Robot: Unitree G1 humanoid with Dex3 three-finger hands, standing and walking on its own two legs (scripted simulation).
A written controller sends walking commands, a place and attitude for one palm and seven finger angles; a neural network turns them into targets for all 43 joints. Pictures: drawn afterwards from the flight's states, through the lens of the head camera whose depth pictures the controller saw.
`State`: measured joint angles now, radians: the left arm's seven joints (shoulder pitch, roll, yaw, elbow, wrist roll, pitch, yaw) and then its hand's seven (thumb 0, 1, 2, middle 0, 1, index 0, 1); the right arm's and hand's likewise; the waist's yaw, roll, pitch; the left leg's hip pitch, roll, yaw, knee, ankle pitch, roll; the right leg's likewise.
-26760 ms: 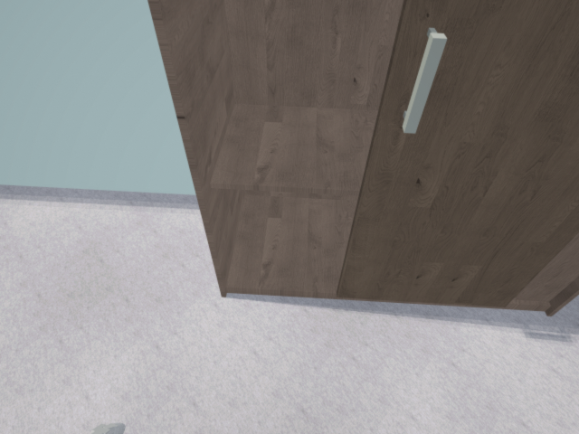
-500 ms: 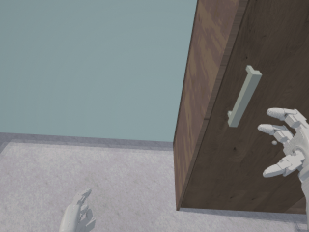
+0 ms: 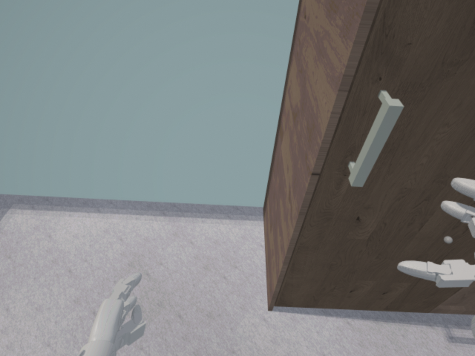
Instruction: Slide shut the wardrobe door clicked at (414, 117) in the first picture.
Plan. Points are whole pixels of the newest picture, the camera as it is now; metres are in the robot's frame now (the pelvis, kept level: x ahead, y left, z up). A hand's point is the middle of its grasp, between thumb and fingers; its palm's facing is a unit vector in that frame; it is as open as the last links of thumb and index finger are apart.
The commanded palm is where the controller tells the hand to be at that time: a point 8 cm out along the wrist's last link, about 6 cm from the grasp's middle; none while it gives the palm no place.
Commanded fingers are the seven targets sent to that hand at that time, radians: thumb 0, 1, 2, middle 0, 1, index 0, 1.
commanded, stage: draw the hand back to the body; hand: right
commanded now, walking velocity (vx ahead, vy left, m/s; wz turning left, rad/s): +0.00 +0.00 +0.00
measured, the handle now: (369, 140) +0.45 -0.24 +0.16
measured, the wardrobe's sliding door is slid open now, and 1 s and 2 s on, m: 0.00 0.00 0.00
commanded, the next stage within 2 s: step back with the hand held close in 0.90 s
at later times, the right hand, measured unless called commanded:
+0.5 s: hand (445, 237) +0.24 -0.28 +0.16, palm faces +0.43 +0.83 -0.35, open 9.0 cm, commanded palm +0.19 -0.31 +0.18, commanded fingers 0.00 -0.90 -0.90 0.20 0.30 0.20 0.30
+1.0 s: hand (443, 246) +0.22 -0.26 +0.16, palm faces +0.45 +0.82 -0.35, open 7.4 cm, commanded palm +0.18 -0.30 +0.18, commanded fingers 0.00 -0.90 -0.90 0.20 0.30 0.20 0.30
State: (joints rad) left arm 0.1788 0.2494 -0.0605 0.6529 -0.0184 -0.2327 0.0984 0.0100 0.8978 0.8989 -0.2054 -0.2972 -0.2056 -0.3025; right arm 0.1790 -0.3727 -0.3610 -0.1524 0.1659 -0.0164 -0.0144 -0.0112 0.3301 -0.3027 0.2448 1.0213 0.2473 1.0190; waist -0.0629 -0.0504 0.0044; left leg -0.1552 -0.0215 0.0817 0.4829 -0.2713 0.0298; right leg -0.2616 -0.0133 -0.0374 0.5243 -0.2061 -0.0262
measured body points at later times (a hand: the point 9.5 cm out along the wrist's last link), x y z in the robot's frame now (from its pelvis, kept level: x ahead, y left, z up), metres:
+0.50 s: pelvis +0.04 -0.02 +0.01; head +0.01 +0.00 +0.46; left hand +0.23 +0.20 -0.07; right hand +0.21 -0.32 +0.18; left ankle +0.00 +0.10 -0.74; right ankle +0.05 -0.10 -0.74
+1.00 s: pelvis +0.03 +0.00 +0.01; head +0.00 +0.02 +0.46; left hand +0.22 +0.22 -0.08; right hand +0.20 -0.30 +0.18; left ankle +0.00 +0.10 -0.74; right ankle +0.05 -0.10 -0.74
